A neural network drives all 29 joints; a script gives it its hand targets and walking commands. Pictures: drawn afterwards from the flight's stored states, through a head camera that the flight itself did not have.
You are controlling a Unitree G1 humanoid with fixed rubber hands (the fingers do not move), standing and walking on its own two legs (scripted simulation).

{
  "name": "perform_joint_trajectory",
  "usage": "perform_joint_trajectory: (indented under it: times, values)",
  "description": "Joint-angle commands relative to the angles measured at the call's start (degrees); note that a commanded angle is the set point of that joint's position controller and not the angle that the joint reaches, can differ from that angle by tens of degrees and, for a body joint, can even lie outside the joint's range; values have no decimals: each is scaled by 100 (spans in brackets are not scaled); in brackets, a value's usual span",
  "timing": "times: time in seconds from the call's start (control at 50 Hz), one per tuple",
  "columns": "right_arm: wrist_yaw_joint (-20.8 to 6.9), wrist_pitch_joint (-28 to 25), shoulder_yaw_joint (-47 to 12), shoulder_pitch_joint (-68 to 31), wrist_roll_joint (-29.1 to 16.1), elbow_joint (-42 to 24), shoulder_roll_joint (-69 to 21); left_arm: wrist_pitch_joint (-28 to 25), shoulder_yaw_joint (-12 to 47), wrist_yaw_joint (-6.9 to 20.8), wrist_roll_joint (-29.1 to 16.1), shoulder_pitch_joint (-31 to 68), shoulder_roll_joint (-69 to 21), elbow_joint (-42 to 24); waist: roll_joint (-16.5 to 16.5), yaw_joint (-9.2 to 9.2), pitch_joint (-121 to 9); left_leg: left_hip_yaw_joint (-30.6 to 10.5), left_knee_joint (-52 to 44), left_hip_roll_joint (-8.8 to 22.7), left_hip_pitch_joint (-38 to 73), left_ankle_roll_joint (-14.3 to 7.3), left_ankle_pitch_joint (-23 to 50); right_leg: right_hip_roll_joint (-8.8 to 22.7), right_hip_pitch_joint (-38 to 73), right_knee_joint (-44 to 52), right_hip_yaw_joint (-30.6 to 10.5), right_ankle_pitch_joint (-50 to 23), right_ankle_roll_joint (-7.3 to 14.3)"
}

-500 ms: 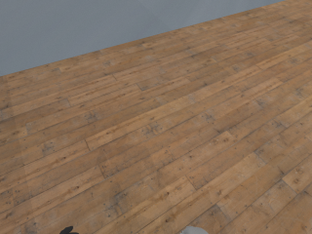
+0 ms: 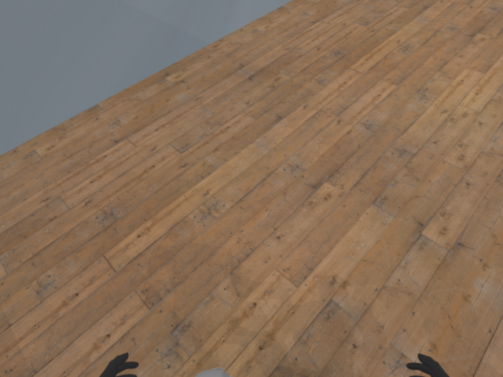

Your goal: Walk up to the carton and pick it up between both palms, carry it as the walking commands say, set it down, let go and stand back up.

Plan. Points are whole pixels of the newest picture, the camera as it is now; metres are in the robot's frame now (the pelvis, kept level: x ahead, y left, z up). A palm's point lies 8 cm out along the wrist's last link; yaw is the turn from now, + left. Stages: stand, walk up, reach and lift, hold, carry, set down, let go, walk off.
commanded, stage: walk up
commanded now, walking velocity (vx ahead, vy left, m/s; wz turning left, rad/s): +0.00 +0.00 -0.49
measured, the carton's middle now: out of the picture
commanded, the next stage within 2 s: none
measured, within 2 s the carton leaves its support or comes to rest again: neither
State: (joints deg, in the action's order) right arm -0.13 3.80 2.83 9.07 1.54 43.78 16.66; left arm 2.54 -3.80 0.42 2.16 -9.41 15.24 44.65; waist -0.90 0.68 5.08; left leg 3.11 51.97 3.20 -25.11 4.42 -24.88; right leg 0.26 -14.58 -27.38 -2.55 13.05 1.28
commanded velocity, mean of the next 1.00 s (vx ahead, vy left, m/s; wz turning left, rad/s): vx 0.00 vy -0.01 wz -0.49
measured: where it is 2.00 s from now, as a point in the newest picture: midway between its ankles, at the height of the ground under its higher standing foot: outside the picture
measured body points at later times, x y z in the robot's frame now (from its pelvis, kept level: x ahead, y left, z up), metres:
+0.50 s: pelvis -0.01 +0.00 -0.01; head +0.03 -0.01 +0.44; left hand +0.20 +0.22 -0.13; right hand -0.01 -0.29 -0.14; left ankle +0.02 +0.14 -0.74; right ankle -0.05 -0.11 -0.73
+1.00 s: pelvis +0.00 +0.00 -0.01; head +0.04 +0.00 +0.44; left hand +0.20 +0.21 -0.14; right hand +0.01 -0.30 -0.11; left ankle +0.05 +0.10 -0.75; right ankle -0.05 -0.10 -0.74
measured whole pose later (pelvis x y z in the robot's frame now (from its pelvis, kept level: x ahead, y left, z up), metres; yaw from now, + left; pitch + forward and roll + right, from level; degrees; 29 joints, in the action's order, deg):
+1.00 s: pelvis +0.00 +0.00 -0.01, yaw -29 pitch +1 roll +0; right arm 1.9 1.5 2.6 8.3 0.3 41.9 14.2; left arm 2.7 -4.1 0.2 1.6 -13.4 16.8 46.1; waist 2.0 1.7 2.5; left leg 2.5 29.9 0.5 -15.4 0.6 -14.8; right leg -4.3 -19.3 -35.8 -7.0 19.4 -0.1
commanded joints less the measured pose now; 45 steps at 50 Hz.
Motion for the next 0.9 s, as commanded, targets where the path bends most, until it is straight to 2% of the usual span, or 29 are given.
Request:
perform_joint_trajectory:
  times: [0.0, 0.04, 0.08, 0.1, 0.12, 0.14, 0.16, 0.18, 0.2, 0.22, 0.24, 0.3, 0.38, 0.42, 0.46, 0.48, 0.5, 0.52, 0.54, 0.56, 0.58, 0.6, 0.64, 0.68, 0.78, 0.84, 0.88]
  values:
    - [8, -72, 84, -113, -38, -375, 382, -34, -265, 3, 26, 24, 1076, -303, 1139, 2, -640, -47, -651, -146, 202, -64, 133, 1204, 277, 924, -1400, -1544, 699]
    - [39, -113, 41, 38, -76, -323, 271, -4, -248, -8, -8, -35, 1073, -195, 1160, -91, -708, -58, -1273, -274, 583, -93, 165, 1106, 217, 866, -1491, -1644, 569]
    - [121, -183, 59, 525, -113, -140, 232, 6, -213, -3, -36, 90, 1015, -178, 1013, -372, -781, 34, -2384, -362, 1434, -156, 760, 849, -130, 548, -1384, -1380, 348]
    - [177, -246, 108, 859, -123, -39, 318, -8, -172, -2, -62, 121, 917, -185, 833, -546, -865, 38, -3020, -187, 2136, -202, 1279, 615, -529, 210, -1230, -1004, 156]
    - [216, -309, 211, 1110, -90, 32, 676, -38, -105, -2, -61, 32, 602, -216, 18, -607, -929, -947, -3436, 701, 2719, -390, 1228, 150, -1277, -701, -926, -177, -112]
    - [235, -292, 293, 902, 15, 13, 1292, -35, 8, -19, 24, -41, 249, -353, -1434, -427, -635, -2497, -3892, 2230, 2539, -915, 1329, -421, -2185, -1941, -215, 1688, -332]
    - [177, -278, 256, 586, -20, -80, 1253, 26, -109, -35, 16, 74, 567, -392, -1104, -315, -480, -2461, -3778, 2558, 1776, -1267, 1541, 20, -1962, -2903, -126, 2033, -433]
    - [152, -286, 172, 300, -29, -104, 985, 51, -114, 2, 1, 53, 630, -291, -803, -210, -335, -2040, -3814, 2214, 1420, -1208, 1464, 113, -1736, -3228, -216, 1745, -430]
    - [150, -293, 93, -6, -15, -128, 769, 83, -125, 56, 3, -88, 661, -182, -725, -75, -255, -1404, -3808, 1809, 1192, -1086, 1566, 133, -1553, -3517, -136, 1368, -446]
    - [168, -304, 52, -204, -2, -159, 601, 114, -129, 112, -2, -209, 670, -86, -767, 3, -282, -909, -3728, 1501, 1204, -994, 1825, 152, -1479, -3653, 6, 1044, -480]
    - [180, -331, 51, -194, 15, -137, 536, 127, -111, 152, -24, -259, 631, -44, -897, 3, -311, -610, -3608, 1375, 1313, -997, 2430, 159, -1456, -3637, 179, 927, -515]
    - [163, -356, 114, 240, 50, -22, 641, 154, -51, 180, -77, 63, 551, -131, -1006, -209, -493, -223, -3360, 1374, 1732, -1051, 3278, 160, -1362, -3086, 371, 1045, -566]
    - [138, -322, 191, 457, 76, 40, 829, 147, 0, 206, -125, 473, 414, -307, -1191, -361, -549, -47, -3196, 1522, 1839, -1158, 3212, 130, -999, -2014, 564, 1246, -454]
    - [122, -291, 234, 409, 92, 40, 939, 107, -22, 198, -151, 381, 392, -290, -1208, -305, -629, -107, -3040, 1639, 1769, -1143, 3200, 93, -715, -1555, 595, 1315, -404]
    - [103, -251, 266, 316, 106, 38, 1006, 31, -63, 166, -159, 58, 395, -170, -1058, -98, -743, 5, -2594, 1619, 1592, -947, 3126, 26, -185, -666, 659, 901, -315]
    - [76, -234, 257, 283, 109, 25, 948, -38, -104, 139, -143, -256, 448, -52, -881, 90, -832, 194, -2160, 1462, 1314, -725, 2838, 61, 365, 127, 721, 313, -247]
    - [29, -241, 191, 521, 110, 35, 681, -123, -194, 105, -72, -466, 696, 40, -145, 152, -959, 472, -1396, 1054, 769, -446, 1955, 477, 1003, 596, 331, -332, -149]
    - [28, -254, 51, 452, 80, -238, 265, -163, -339, 48, 24, -590, 1438, -27, 1950, 268, -984, 611, 89, 93, -758, 3, -853, 1937, 1363, 724, -1905, -2121, 463]
    - [122, -161, 47, 119, 24, -304, 261, -119, -296, -18, -52, -852, 1445, 85, 1878, 376, -997, -95, 818, 232, -1055, 38, -1355, 2250, 1129, 705, -2142, -3000, 991]
    - [132, -127, 81, -9, 33, -346, 381, -110, -254, -61, -81, -659, 1249, 31, 1441, 246, -827, -348, 1067, 256, -1146, 46, -1061, 2027, 1060, 700, -1926, -2790, 963]
    - [123, -131, 110, -5, 37, -333, 467, -107, -209, -82, -87, -350, 1089, -32, 1130, 110, -669, -445, 1045, 300, -1107, 62, -638, 1750, 930, 684, -1595, -2497, 802]
    - [100, -121, 140, 102, 35, -287, 523, -118, -171, -94, -96, -128, 977, -78, 967, -26, -680, -442, 1073, 263, -950, 77, -179, 1466, 840, 620, -1303, -2472, 675]
    - [73, -72, 185, 348, 33, -196, 510, -135, -135, -73, -97, 12, 879, -123, 982, -151, -780, -370, 1082, 127, -620, 94, 172, 1198, 653, 546, -967, -2839, 589]
    - [78, -47, 186, 247, 8, -243, 462, -148, -145, -56, -75, -136, 907, -118, 998, -106, -787, -351, 893, 39, -536, 88, 200, 1167, 639, 610, -1045, -2741, 617]
    - [100, -56, 126, -161, -42, -418, 325, -105, -210, -63, -38, -401, 1018, -124, 964, 95, -688, -367, -31, -65, -386, 72, 53, 1128, 665, 746, -1489, -1881, 716]
    - [123, -114, 93, -231, -112, -476, 247, -71, -230, -52, -25, -372, 1057, -159, 955, 105, -706, -291, -772, -173, 72, 7, -29, 1077, 467, 696, -1681, -1922, 730]
    - [146, -168, 87, -47, -169, -456, 193, -55, -246, -38, -36, -337, 1058, -171, 983, 53, -780, -219, -1423, -269, 546, -56, 11, 990, 359, 598, -1804, -2031, 637]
